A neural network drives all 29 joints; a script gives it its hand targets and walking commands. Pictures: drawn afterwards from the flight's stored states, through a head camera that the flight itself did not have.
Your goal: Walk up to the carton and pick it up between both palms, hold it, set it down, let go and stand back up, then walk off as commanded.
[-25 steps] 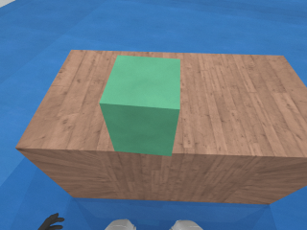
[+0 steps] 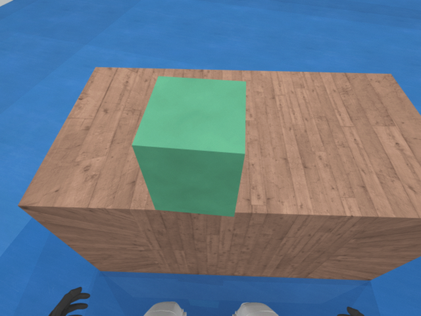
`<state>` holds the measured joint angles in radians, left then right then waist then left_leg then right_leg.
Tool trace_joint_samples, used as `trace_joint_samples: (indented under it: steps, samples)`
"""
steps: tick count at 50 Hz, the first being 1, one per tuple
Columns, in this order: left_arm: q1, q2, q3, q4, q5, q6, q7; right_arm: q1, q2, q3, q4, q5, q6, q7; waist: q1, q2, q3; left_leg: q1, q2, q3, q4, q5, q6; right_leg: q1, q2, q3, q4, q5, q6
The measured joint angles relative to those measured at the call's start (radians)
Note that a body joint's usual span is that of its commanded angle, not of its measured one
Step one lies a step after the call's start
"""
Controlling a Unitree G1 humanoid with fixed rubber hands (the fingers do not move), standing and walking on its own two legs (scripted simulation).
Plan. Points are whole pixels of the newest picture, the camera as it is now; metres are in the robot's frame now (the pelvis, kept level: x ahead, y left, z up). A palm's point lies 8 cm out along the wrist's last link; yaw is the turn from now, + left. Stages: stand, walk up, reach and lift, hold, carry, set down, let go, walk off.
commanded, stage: walk up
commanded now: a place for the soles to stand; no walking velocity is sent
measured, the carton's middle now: (197, 149) +0.46 +0.04 +0.01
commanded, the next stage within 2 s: reach and lift in 0.60 s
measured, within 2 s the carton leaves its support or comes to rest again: neither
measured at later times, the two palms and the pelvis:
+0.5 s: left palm out of the picture +0.11 +0.28 -0.08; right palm out of the picture +0.07 -0.29 -0.11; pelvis +0.01 +0.00 +0.00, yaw +0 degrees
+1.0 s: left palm (81, 281) +0.19 +0.26 -0.08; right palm (368, 308) +0.14 -0.29 -0.07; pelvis +0.02 +0.00 +0.00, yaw +0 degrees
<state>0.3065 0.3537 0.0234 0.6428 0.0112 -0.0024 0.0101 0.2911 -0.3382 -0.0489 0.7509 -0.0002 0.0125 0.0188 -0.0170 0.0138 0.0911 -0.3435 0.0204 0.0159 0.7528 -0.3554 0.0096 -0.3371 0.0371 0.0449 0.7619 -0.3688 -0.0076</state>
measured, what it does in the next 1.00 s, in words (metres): stands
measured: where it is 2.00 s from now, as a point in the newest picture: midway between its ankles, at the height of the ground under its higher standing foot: outside the picture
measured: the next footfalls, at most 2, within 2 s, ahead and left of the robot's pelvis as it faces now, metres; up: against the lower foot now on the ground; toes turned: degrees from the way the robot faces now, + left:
none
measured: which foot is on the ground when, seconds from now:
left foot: down 0.00-1.00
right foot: down 0.00-1.00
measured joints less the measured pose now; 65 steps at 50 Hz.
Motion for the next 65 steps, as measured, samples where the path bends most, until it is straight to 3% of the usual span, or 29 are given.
trace_joint_samples:
  steps: [31,36,41,46,56,65]
  samples:
    - [-0.003,0.0,0.0,0.0,0.0,0.0,-0.012,0.0,0.0,0.0,0.032,0.0,-0.01,0.0,0.0,0.0,-0.011,0.004,0.0,0.0,-0.016,-0.004,0.0,0.0,0.0,0.0,-0.007,-0.009,-0.005]
    - [-0.127,-0.005,-0.002,0.003,0.009,0.257,-0.003,-0.072,0.008,-0.069,0.164,-0.02,-0.161,0.031,0.014,0.0,0.029,0.002,0.0,0.0,0.016,-0.019,-0.002,0.0,0.0,-0.001,0.021,-0.02,-0.007]
    - [-0.183,-0.011,-0.002,-0.04,0.009,0.332,-0.003,-0.089,0.012,-0.093,0.092,-0.021,-0.21,0.032,0.0,-0.009,0.044,0.001,0.0,0.0,0.034,-0.031,-0.011,0.002,0.0,0.0,0.033,-0.032,-0.007]
    - [-0.185,-0.018,-0.002,-0.116,0.006,0.309,-0.001,-0.089,0.031,-0.093,0.03,-0.021,-0.233,0.032,-0.004,-0.036,0.034,0.001,0.0,0.0,0.021,-0.032,-0.012,0.002,-0.001,0.0,0.021,-0.033,-0.007]
    - [-0.182,-0.047,-0.002,-0.117,-0.016,0.169,0.002,-0.089,0.066,-0.05,0.021,-0.021,-0.306,0.03,0.02,-0.05,-0.006,0.003,0.0,0.0,-0.106,0.035,-0.015,0.001,-0.003,0.0,-0.102,0.033,-0.007]
    - [-0.145,-0.047,-0.002,-0.117,-0.044,0.036,-0.01,-0.089,0.132,-0.032,-0.006,-0.021,-0.375,-0.008,0.03,-0.051,-0.01,0.011,0.0,0.0,-0.213,0.108,-0.02,0.001,-0.004,0.0,-0.191,0.097,-0.007]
